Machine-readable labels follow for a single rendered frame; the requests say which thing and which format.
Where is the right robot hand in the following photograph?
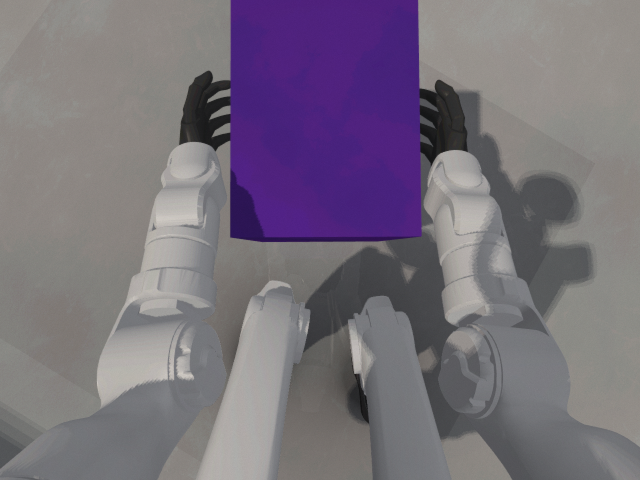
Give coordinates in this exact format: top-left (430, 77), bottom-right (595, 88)
top-left (419, 80), bottom-right (468, 166)

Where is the robot shin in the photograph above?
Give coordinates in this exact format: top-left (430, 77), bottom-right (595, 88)
top-left (239, 281), bottom-right (296, 340)
top-left (359, 296), bottom-right (415, 395)

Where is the robot left shin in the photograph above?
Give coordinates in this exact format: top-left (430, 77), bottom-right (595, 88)
top-left (239, 281), bottom-right (296, 340)

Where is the left robot hand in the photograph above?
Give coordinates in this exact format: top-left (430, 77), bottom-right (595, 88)
top-left (179, 71), bottom-right (231, 152)

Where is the right robot forearm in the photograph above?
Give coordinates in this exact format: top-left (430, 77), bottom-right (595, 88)
top-left (423, 150), bottom-right (571, 395)

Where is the right robot upper arm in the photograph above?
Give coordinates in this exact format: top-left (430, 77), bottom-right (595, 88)
top-left (438, 323), bottom-right (640, 480)

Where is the left robot upper arm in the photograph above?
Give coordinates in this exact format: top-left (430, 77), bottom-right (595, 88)
top-left (0, 318), bottom-right (226, 480)

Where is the robot right shin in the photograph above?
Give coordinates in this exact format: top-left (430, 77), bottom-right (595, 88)
top-left (359, 296), bottom-right (415, 395)

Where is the left robot forearm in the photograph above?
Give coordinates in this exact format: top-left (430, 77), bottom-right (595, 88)
top-left (97, 142), bottom-right (227, 397)

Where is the carton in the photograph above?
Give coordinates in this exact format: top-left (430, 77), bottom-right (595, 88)
top-left (230, 0), bottom-right (422, 242)

